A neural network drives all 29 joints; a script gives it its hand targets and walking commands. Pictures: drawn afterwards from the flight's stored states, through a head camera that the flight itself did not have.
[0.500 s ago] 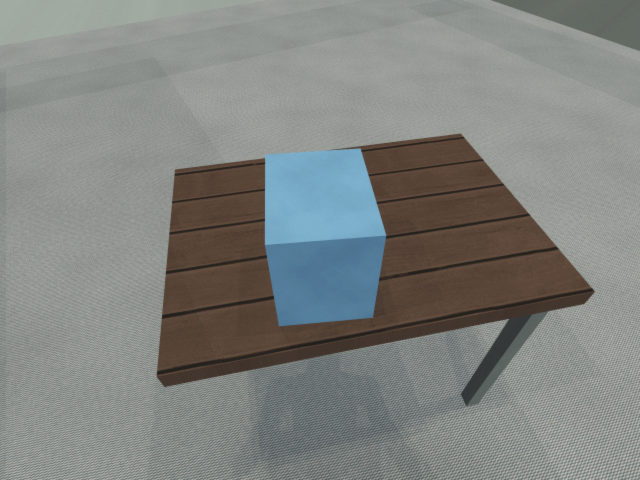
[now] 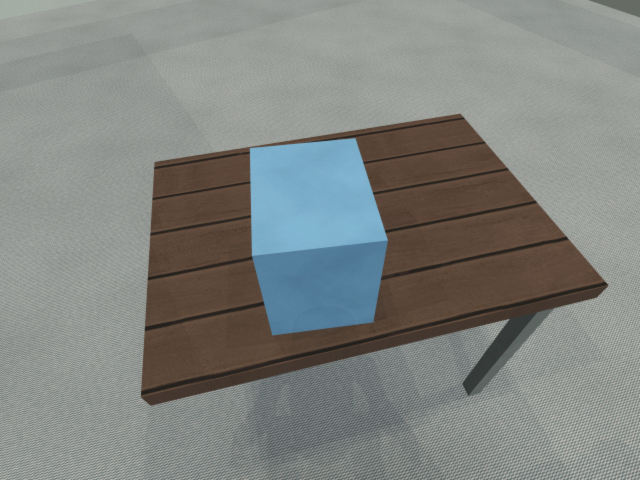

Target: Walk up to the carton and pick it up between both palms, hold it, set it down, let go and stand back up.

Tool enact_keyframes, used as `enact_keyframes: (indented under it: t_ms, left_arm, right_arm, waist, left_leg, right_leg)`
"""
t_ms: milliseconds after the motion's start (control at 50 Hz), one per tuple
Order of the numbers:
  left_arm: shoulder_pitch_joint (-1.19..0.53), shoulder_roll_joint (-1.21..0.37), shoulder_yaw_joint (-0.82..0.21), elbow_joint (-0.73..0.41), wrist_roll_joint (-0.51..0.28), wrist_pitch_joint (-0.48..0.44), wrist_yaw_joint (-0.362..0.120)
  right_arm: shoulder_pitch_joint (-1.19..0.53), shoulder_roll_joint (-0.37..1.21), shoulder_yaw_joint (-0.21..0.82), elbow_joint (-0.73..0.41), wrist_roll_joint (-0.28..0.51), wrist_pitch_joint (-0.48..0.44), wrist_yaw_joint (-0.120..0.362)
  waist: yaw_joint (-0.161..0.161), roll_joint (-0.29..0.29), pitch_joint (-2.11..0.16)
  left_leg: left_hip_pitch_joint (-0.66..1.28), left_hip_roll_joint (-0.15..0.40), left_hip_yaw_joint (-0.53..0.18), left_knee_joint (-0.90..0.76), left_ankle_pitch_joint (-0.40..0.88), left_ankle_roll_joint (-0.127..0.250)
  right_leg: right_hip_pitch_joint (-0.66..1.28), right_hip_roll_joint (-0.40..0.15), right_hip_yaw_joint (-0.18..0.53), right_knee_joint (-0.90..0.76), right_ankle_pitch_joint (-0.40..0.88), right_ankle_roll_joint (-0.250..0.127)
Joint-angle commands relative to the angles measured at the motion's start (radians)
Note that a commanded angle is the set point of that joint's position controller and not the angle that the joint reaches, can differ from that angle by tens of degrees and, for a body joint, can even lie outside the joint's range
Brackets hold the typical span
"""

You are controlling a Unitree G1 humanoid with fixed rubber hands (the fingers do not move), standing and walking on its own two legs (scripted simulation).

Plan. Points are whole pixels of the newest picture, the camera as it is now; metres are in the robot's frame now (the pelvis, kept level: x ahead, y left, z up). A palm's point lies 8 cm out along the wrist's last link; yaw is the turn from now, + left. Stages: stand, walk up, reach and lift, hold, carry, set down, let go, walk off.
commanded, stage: walk up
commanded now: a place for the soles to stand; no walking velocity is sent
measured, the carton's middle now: (313, 237) +0.48 +0.02 -0.01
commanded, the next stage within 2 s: none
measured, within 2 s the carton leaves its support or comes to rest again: neither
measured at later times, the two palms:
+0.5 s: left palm out of the picture +0.05 +0.27 -0.13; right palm out of the picture +0.07 -0.23 -0.13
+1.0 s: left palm out of the picture +0.04 +0.25 -0.11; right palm out of the picture +0.01 -0.26 -0.12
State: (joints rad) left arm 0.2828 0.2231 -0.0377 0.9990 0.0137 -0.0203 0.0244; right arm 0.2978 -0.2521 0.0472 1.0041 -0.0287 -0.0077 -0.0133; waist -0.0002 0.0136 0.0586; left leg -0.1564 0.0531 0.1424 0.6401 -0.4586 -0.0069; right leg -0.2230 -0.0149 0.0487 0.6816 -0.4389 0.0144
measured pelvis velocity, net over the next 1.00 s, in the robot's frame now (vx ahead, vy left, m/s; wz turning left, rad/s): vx -0.01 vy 0.00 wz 0.05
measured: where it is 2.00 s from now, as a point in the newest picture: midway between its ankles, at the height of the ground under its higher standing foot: outside the picture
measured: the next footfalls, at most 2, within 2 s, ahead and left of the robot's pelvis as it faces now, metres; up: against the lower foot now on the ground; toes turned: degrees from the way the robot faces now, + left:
left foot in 0.38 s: +0.08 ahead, +0.13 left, +0.00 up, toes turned +3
left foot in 1.92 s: -0.07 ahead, +0.09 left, +0.00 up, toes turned +13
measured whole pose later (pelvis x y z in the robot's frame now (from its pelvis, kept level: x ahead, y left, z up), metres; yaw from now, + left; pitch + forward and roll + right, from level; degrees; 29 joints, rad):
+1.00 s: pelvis -0.01 +0.00 +0.02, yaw +3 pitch -3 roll -1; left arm 0.17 0.25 -0.04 1.03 -0.01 0.01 0.01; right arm 0.26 -0.27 0.04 1.04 0.00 0.00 -0.01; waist -0.02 0.02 0.09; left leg -0.26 0.02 -0.01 0.50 -0.18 -0.01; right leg -0.16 -0.01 -0.10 0.49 -0.28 -0.02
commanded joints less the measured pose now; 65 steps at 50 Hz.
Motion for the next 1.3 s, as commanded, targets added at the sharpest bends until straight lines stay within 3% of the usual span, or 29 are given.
enact_keyframes:
  t_ms: [0,60,100,140,160,180,200,220,260,300,320,340,360,380,400,420,440,500,540,580,600,640,680,780,920,1100,1120,1180,1280]
  left_arm:
    - [0.04,0.125,0.026,-0.045,0.002,-0.006,0.006]
    - [0.004,0.094,0.026,-0.076,0.007,-0.004,0.012]
    - [0.01,0.081,0.028,-0.085,0.014,-0.003,0.013]
    - [0.076,0.101,0.04,-0.067,0.017,-0.014,0.011]
    - [0.152,0.162,0.063,-0.054,0.01,-0.02,0.01]
    - [0.225,0.217,0.084,-0.042,0.002,-0.02,0.011]
    - [0.264,0.22,0.087,-0.037,0.001,-0.017,0.014]
    - [0.26,0.21,0.086,-0.043,-0.004,-0.014,0.017]
    - [0.109,0.188,0.08,-0.08,0.015,-0.006,0.026]
    - [-0.028,0.177,0.068,-0.121,0.03,-0.004,0.026]
    - [-0.089,0.177,0.065,-0.125,0.033,-0.003,0.02]
    - [-0.115,0.178,0.057,-0.115,0.027,0.005,0.012]
    - [-0.089,0.141,0.038,-0.118,0.019,0.005,0.002]
    - [-0.028,0.105,0.024,-0.126,0.005,0.004,0.0]
    - [0.016,0.101,0.031,-0.116,-0.014,0.026,0.013]
    - [0.024,0.106,0.037,-0.101,-0.008,0.046,0.024]
    - [0.006,0.098,0.032,-0.086,-0.004,0.053,0.024]
    - [0.01,0.077,0.028,-0.064,0.011,0.037,0.018]
    - [0.056,0.079,0.028,-0.04,0.007,0.018,0.013]
    - [0.023,0.138,0.044,-0.05,0.011,0.009,0.008]
    - [-0.029,0.173,0.05,-0.071,0.0,0.011,0.006]
    - [-0.104,0.173,0.045,-0.057,-0.016,0.021,-0.004]
    - [-0.106,0.147,0.031,-0.052,-0.024,0.025,-0.006]
    - [-0.078,0.153,0.026,-0.028,-0.022,0.012,-0.01]
    - [-0.117,0.169,0.022,-0.013,-0.023,0.021,-0.01]
    - [-0.083,0.183,0.02,-0.003,-0.016,0.025,-0.011]
    - [-0.09,0.19,0.02,-0.003,-0.015,0.027,-0.01]
    - [-0.089,0.184,0.022,-0.007,-0.017,0.031,-0.01]
    - [-0.079,0.193,0.022,-0.016,-0.016,0.031,-0.009]
  right_arm:
    - [0.143,-0.154,-0.044,-0.014,0.004,-0.005,-0.006]
    - [0.146,-0.173,-0.059,-0.012,0.005,0.009,-0.011]
    - [0.097,-0.174,-0.057,-0.025,0.004,0.015,-0.011]
    - [0.047,-0.156,-0.048,-0.041,-0.002,0.018,-0.005]
    - [0.021,-0.138,-0.041,-0.052,-0.009,0.017,-0.001]
    - [0.002,-0.11,-0.03,-0.074,-0.011,0.014,0.002]
    - [-0.032,-0.093,-0.027,-0.104,-0.007,0.019,0.001]
    - [-0.076,-0.073,-0.025,-0.13,-0.002,0.022,-0.004]
    - [-0.077,-0.072,-0.029,-0.149,0.006,0.016,-0.006]
    - [-0.018,-0.066,-0.032,-0.129,0.016,0.006,-0.007]
    - [0.045,-0.059,-0.037,-0.104,0.016,0.001,-0.006]
    - [0.128,-0.069,-0.046,-0.066,0.015,-0.009,-0.005]
    - [0.19,-0.137,-0.072,-0.046,0.012,-0.013,-0.005]
    - [0.173,-0.196,-0.091,-0.07,0.014,-0.014,-0.007]
    - [0.105,-0.224,-0.09,-0.09,0.031,-0.003,-0.008]
    - [0.035,-0.201,-0.088,-0.108,0.036,0.003,-0.007]
    - [-0.014,-0.164,-0.079,-0.125,0.035,0.007,-0.011]
    - [-0.071,-0.159,-0.07,-0.136,0.014,0.01,-0.015]
    - [-0.09,-0.161,-0.072,-0.131,0.012,0.008,-0.007]
    - [-0.052,-0.134,-0.06,-0.119,0.025,0.004,0.003]
    - [-0.051,-0.109,-0.048,-0.114,0.03,0.008,0.004]
    - [-0.046,-0.095,-0.038,-0.089,0.024,0.024,-0.004]
    - [-0.042,-0.122,-0.039,-0.068,0.029,0.02,0.001]
    - [-0.048,-0.138,-0.036,-0.036,0.03,-0.008,0.005]
    - [-0.011,-0.131,-0.026,-0.003,0.027,-0.007,0.002]
    - [-0.011,-0.162,-0.034,-0.002,0.029,-0.006,-0.003]
    - [0.001,-0.154,-0.031,0.001,0.029,-0.004,-0.004]
    - [0.006,-0.145,-0.03,-0.008,0.03,-0.007,-0.005]
    - [0.012,-0.158,-0.035,-0.02,0.026,-0.009,-0.007]
  waist:
    - [-0.033,0.038,-0.034]
    - [-0.046,0.072,0.0]
    - [-0.021,0.072,0.062]
    - [0.021,-0.004,0.061]
    - [0.06,-0.081,0.025]
    - [0.096,-0.168,-0.008]
    - [0.109,-0.234,0.005]
    - [0.11,-0.197,0.004]
    - [0.054,-0.158,0.066]
    - [-0.013,-0.181,0.081]
    - [-0.045,-0.177,0.054]
    - [-0.087,-0.1,0.02]
    - [-0.097,-0.006,-0.058]
    - [-0.075,0.11,-0.111]
    - [-0.044,0.202,-0.106]
    - [-0.03,0.188,-0.037]
    - [-0.022,0.129,0.004]
    - [-0.001,0.118,0.003]
    - [0.029,0.083,-0.079]
    - [-0.003,0.02,-0.135]
    - [-0.015,-0.027,-0.096]
    - [-0.037,-0.068,0.01]
    - [-0.025,-0.059,0.053]
    - [-0.003,-0.033,-0.032]
    - [-0.017,-0.046,0.027]
    - [-0.008,0.021,0.01]
    - [-0.018,-0.005,0.015]
    - [-0.013,-0.023,0.025]
    - [-0.017,0.026,-0.018]
  left_leg:
    - [0.132,0.098,-0.105,-0.103,0.68,0.093]
    - [0.141,0.202,-0.164,-0.161,0.725,0.167]
    - [0.062,0.211,-0.15,-0.172,0.651,0.172]
    - [-0.037,0.121,-0.051,-0.043,0.6,0.108]
    - [-0.142,0.055,0.004,0.118,0.553,0.057]
    - [-0.256,-0.009,0.002,0.287,0.357,0.018]
    - [-0.376,-0.049,-0.039,0.387,-0.149,0.004]
    - [-0.432,-0.028,-0.109,0.409,-0.265,0.003]
    - [-0.407,0.011,-0.155,0.362,-0.241,-0.011]
    - [-0.253,0.035,-0.155,0.113,-0.101,-0.013]
    - [-0.089,0.014,-0.123,-0.045,0.099,-0.005]
    - [0.07,-0.021,-0.067,-0.204,0.414,0.005]
    - [0.218,0.007,-0.119,-0.158,0.66,0.028]
    - [0.218,0.149,-0.284,-0.189,0.81,0.081]
    - [0.033,0.292,-0.44,-0.285,0.797,0.206]
    - [-0.071,0.313,-0.481,-0.327,0.613,0.258]
    - [-0.066,0.296,-0.438,-0.343,0.545,0.259]
    - [-0.06,0.223,-0.319,-0.251,0.786,0.22]
    - [0.001,0.176,-0.245,-0.159,0.854,0.167]
    - [-0.077,0.109,-0.222,-0.13,0.662,0.099]
    - [-0.073,0.052,-0.181,-0.141,0.44,0.062]
    - [0.032,0.019,-0.163,-0.147,0.296,0.042]
    - [-0.024,0.042,-0.204,-0.189,0.336,0.05]
    - [-0.05,0.055,-0.229,-0.216,0.375,0.06]
    - [-0.091,0.029,-0.229,-0.209,0.297,0.046]
    - [-0.143,0.023,-0.275,-0.204,0.244,0.053]
    - [-0.159,0.019,-0.271,-0.202,0.227,0.052]
    - [-0.159,0.014,-0.282,-0.193,0.245,0.051]
    - [-0.172,0.016,-0.3,-0.173,0.311,0.053]
  right_leg:
    - [-0.115,-0.029,0.012,0.029,0.547,-0.062]
    - [-0.179,-0.014,-0.046,0.102,0.354,-0.032]
    - [-0.156,-0.023,-0.047,0.048,0.224,-0.035]
    - [0.0,-0.046,0.007,-0.08,0.487,-0.065]
    - [0.136,-0.093,0.105,-0.109,0.697,-0.105]
    - [0.235,-0.194,0.266,-0.162,0.847,-0.178]
    - [0.299,-0.292,0.375,-0.232,0.991,-0.252]
    - [0.29,-0.334,0.423,-0.272,0.921,-0.307]
    - [0.191,-0.316,0.326,-0.295,0.763,-0.304]
    - [0.079,-0.245,0.192,-0.25,0.804,-0.23]
    - [-0.002,-0.185,0.104,-0.189,0.793,-0.175]
    - [-0.084,-0.124,0.036,-0.078,0.723,-0.121]
    - [-0.136,-0.077,0.01,0.04,0.61,-0.064]
    - [-0.16,-0.039,-0.036,0.149,0.359,-0.014]
    - [-0.06,0.028,-0.049,0.195,-0.153,0.009]
    - [-0.042,-0.001,-0.004,0.261,-0.285,0.01]
    - [-0.081,-0.019,0.006,0.265,-0.274,0.009]
    - [-0.041,-0.052,-0.015,0.041,-0.111,0.005]
    - [0.064,-0.043,-0.061,-0.183,0.171,-0.006]
    - [0.188,-0.107,0.032,-0.239,0.475,-0.042]
    - [0.108,-0.147,0.069,-0.264,0.409,-0.07]
    - [-0.133,-0.155,0.072,-0.337,0.164,-0.101]
    - [-0.104,-0.115,0.043,-0.349,0.113,-0.078]
    - [0.023,-0.114,0.01,-0.321,0.19,-0.074]
    - [-0.025,-0.131,-0.01,-0.376,0.067,-0.082]
    - [-0.01,-0.129,-0.027,-0.361,0.025,-0.085]
    - [-0.001,-0.135,-0.027,-0.369,-0.001,-0.087]
    - [-0.028,-0.129,-0.05,-0.358,0.003,-0.087]
    - [0.014,-0.133,-0.075,-0.321,0.041,-0.091]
